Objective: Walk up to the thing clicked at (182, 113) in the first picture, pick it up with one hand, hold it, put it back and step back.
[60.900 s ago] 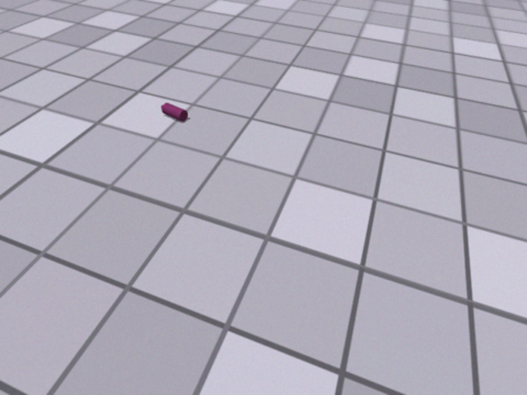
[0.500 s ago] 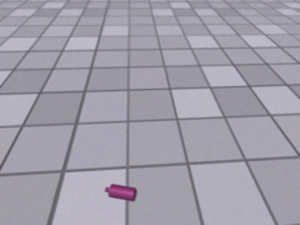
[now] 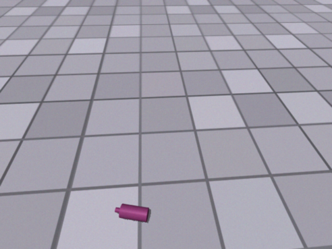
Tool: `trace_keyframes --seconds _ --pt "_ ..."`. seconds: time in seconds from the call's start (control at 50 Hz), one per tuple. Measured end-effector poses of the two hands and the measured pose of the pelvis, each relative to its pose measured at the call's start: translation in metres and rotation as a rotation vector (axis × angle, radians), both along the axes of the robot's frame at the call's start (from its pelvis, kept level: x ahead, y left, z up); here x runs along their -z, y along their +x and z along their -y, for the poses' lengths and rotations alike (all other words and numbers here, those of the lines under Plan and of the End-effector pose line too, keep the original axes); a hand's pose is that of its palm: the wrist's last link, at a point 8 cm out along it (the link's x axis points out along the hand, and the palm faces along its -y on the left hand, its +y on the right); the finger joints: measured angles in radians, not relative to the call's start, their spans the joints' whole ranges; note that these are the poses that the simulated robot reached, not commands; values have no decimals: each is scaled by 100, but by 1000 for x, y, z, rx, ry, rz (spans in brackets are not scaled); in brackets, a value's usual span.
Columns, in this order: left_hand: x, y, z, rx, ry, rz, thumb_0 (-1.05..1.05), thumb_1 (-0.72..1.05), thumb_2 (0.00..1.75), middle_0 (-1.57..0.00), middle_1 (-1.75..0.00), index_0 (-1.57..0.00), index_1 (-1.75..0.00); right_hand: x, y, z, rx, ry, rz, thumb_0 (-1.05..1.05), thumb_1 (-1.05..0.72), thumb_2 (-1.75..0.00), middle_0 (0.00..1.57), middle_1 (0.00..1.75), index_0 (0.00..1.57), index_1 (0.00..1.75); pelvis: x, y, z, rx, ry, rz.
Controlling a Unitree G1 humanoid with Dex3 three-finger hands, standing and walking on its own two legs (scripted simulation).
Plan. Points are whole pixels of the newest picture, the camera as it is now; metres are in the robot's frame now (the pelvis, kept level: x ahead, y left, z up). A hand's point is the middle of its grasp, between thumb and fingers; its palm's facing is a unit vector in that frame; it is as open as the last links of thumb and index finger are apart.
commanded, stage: stand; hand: left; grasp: from above
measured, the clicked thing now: (131, 212) +0.49 +0.20 -0.74
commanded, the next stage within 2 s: step back in 0.70 s
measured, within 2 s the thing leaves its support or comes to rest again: neither
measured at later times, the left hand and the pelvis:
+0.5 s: hand out of the picture +0.09 +0.25 -0.15, palm faces +0.02 -0.94 -0.34, open 7.4 cm; pelvis +0.01 +0.00 +0.00, yaw +0 degrees
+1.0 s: hand out of the picture +0.10 +0.31 -0.18, palm faces -0.03 -0.92 -0.38, open 7.4 cm; pelvis -0.05 +0.05 -0.03, yaw +0 degrees
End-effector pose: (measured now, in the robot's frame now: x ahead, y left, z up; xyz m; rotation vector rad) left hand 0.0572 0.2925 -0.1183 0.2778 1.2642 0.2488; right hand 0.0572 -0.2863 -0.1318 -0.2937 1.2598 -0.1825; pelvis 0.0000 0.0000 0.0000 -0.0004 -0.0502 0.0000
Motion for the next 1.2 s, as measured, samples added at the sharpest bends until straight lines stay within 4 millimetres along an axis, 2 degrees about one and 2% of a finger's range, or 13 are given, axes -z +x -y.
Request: trace_keyframes --seconds 0.4,0.7,0.82,0.92,1.0,1.04,1.12,1.2 --pt "-2 21 3 25 -1 35 1 90 89 -21 -30 -20 -30 -4 14 5 0 -8 21 1 -91 -90 20 30 21 30 -1 7 2 2 -1 -6" --pt "-3 19 2 33 3 20 1 90 89 -21 -30 -20 -30 -3 8 8 10 -6 5 1 -91 -90 20 30 21 30 -1 7 3 9 1 -10" --pt "-1 17 -12 33 22 29 1 90 89 -21 -30 -20 -30 -1 6 13 20 -21 4 1 -91 -90 20 30 21 30 4 -13 -5 11 4 -18" --pt "5 21 -37 83 49 43 1 90 89 -21 -30 -20 -30 -5 -10 9 27 -61 6 0 -91 -90 20 30 21 30 11 -32 -25 12 8 -34" --pt "20 33 -62 103 44 108 1 90 89 -21 -30 -20 -30 -4 -36 -3 21 -116 -19 0 -91 -90 20 30 21 30 25 -47 -46 -7 -15 -38" --pt "26 35 -70 97 34 132 1 90 89 -21 -30 -20 -30 -7 -52 -15 19 -131 -46 0 -91 -90 20 30 21 30 27 -56 -54 6 6 -21" --pt "24 25 -75 97 12 118 1 90 89 -20 -29 -20 -30 -20 -78 -36 22 -124 -75 0 -91 -90 20 30 21 30 15 -67 -64 -6 -34 -30" --pt "23 2 -78 105 -4 86 0 90 89 -20 -29 -20 -30 -26 -88 -48 33 -129 -57 1 -90 -90 20 30 21 30 9 -78 -72 22 -28 -48"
